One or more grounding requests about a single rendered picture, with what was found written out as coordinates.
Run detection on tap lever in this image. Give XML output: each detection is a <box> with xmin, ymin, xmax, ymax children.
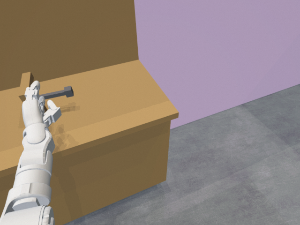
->
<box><xmin>39</xmin><ymin>86</ymin><xmax>74</xmax><ymax>99</ymax></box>

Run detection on left robot forearm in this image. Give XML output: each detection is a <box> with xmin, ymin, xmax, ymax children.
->
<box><xmin>0</xmin><ymin>123</ymin><xmax>55</xmax><ymax>223</ymax></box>

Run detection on left robot upper arm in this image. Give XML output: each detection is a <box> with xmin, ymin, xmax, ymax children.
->
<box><xmin>0</xmin><ymin>205</ymin><xmax>55</xmax><ymax>225</ymax></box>

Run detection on counter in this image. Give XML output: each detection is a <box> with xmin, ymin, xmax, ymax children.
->
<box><xmin>0</xmin><ymin>0</ymin><xmax>179</xmax><ymax>225</ymax></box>

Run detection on robot left hand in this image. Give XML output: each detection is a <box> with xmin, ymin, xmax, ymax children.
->
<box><xmin>22</xmin><ymin>81</ymin><xmax>62</xmax><ymax>127</ymax></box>

